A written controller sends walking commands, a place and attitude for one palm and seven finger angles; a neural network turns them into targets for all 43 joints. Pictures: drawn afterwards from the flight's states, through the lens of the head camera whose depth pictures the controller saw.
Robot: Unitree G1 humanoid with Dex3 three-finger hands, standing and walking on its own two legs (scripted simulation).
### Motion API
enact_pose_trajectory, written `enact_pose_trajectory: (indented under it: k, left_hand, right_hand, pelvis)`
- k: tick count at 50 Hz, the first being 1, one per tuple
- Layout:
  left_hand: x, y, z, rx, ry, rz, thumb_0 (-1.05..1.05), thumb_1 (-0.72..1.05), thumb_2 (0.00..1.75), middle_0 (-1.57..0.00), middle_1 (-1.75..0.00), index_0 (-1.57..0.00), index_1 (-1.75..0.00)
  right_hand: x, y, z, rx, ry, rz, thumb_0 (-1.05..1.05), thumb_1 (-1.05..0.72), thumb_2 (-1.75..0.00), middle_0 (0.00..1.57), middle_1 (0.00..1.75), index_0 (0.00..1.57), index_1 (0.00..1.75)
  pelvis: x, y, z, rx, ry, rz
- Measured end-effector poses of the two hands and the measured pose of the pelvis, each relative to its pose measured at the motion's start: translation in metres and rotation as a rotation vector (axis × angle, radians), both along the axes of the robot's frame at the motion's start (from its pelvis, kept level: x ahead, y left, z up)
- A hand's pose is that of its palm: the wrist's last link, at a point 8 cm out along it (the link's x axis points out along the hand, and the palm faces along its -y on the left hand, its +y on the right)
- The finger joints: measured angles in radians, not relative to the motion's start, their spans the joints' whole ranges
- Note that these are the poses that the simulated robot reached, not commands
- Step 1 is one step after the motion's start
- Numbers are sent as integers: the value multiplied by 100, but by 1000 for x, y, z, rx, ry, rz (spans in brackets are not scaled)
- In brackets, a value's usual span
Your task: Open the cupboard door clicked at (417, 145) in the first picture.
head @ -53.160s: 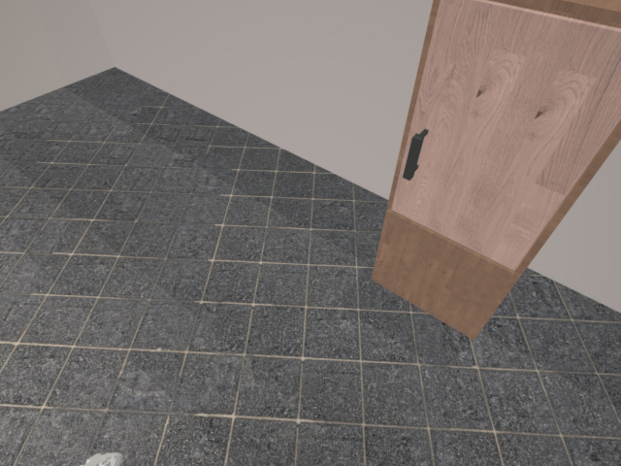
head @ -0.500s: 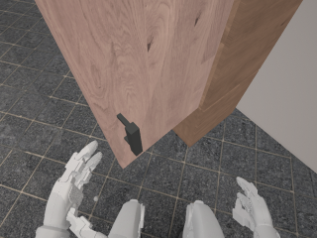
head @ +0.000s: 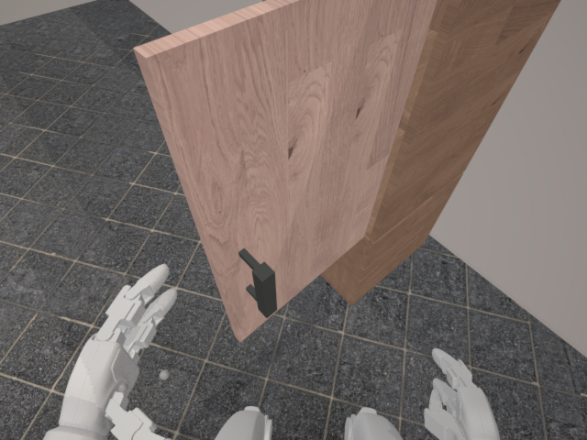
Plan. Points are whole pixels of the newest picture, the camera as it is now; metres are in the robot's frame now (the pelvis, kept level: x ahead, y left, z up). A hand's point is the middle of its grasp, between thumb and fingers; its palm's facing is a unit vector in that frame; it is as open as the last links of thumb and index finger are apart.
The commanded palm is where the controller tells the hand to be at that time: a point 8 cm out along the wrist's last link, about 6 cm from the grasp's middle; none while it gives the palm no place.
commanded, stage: draw the hand back to the body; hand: left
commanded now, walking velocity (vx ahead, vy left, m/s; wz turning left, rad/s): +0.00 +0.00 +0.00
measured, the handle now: (257, 283) +0.34 +0.08 -0.01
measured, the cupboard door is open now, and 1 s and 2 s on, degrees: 93 93 93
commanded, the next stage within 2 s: step back with the hand held close in 1.18 s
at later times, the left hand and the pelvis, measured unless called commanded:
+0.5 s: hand (66, 304) +0.22 +0.22 +0.17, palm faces +0.29 -0.86 -0.41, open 12.7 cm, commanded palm +0.18 +0.27 +0.20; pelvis +0.04 +0.00 +0.08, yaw -1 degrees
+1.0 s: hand out of the picture +0.24 +0.25 +0.26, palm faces +0.42 -0.81 -0.40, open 7.7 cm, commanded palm +0.19 +0.29 +0.27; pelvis +0.04 +0.00 +0.10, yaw -2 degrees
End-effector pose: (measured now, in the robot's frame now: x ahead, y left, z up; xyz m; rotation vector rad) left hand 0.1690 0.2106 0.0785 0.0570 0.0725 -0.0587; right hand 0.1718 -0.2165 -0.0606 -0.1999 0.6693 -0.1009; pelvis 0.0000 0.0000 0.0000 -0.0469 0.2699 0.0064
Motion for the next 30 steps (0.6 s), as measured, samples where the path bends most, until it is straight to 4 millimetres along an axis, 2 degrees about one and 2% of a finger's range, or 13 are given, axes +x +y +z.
enact_pose_trajectory:
  k: [6,11,16,30]
  left_hand:
    - [1,11,27,16,-32,11,-2,-47,32,-15,-30,-16,-30]
    - [0,27,49,230,82,151,-2,-37,36,-16,-30,-16,-30]
    - [-4,39,70,325,135,270,-1,-22,42,-17,-30,-17,-30]
    - [22,61,144,397,-62,395,-1,25,62,-19,-30,-19,-30]
  right_hand:
    - [9,-6,24,-13,-45,-14,1,-90,-90,20,30,20,30]
    - [16,-7,42,-21,-45,-53,1,-90,-90,20,30,20,30]
    - [21,-3,55,-11,-49,-47,1,-91,-90,20,30,20,29]
    - [32,0,72,3,-43,10,1,-90,-90,20,30,20,30]
  pelvis:
    - [10,1,16,-2,-46,-1]
    - [21,1,36,9,-98,-12]
    - [29,3,55,14,-153,-14]
    - [45,-1,85,27,-274,-24]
